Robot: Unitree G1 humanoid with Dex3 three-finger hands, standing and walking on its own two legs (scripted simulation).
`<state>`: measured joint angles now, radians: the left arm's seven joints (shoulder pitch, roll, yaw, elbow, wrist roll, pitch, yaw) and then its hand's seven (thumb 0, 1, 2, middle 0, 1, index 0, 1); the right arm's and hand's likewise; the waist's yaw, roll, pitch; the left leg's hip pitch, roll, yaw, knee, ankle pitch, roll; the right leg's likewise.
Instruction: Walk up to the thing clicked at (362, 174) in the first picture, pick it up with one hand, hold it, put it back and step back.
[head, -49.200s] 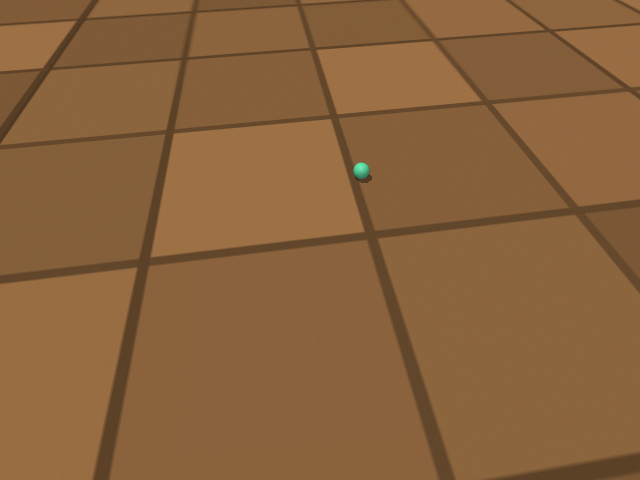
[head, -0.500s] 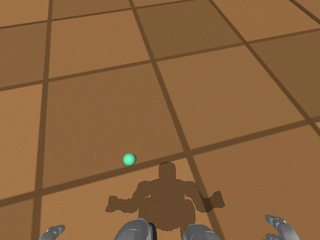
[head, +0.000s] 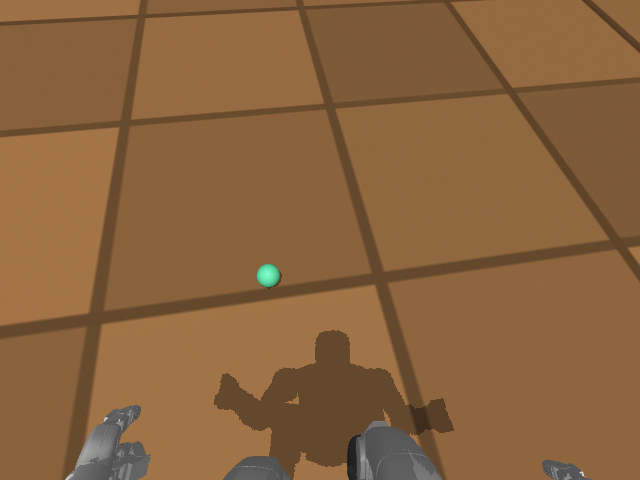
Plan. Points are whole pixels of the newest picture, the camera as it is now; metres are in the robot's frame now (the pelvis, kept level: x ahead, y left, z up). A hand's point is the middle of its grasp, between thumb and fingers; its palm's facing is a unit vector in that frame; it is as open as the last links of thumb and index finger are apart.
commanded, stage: step back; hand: left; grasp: from above
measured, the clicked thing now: (268, 275) +0.73 +0.19 -0.71
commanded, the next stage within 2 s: none
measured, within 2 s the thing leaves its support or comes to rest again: neither
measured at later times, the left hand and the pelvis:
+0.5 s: hand out of the picture -0.09 +0.23 -0.12, palm faces -0.03 -0.91 -0.42, open 7.4 cm; pelvis -0.17 -0.04 +0.01, yaw -2 degrees
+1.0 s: hand out of the picture -0.27 +0.21 -0.15, palm faces -0.05 -0.92 -0.40, open 7.4 cm; pelvis -0.35 -0.06 +0.00, yaw -4 degrees
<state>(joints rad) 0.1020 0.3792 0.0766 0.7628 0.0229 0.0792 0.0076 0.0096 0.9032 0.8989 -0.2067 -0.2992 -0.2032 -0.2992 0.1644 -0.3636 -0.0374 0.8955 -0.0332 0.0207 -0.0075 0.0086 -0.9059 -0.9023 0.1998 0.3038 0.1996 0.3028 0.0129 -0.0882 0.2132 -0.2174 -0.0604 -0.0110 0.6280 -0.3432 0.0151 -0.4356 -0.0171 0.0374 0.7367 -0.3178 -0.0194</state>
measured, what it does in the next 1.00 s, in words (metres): walks backwards: right foot, then left foot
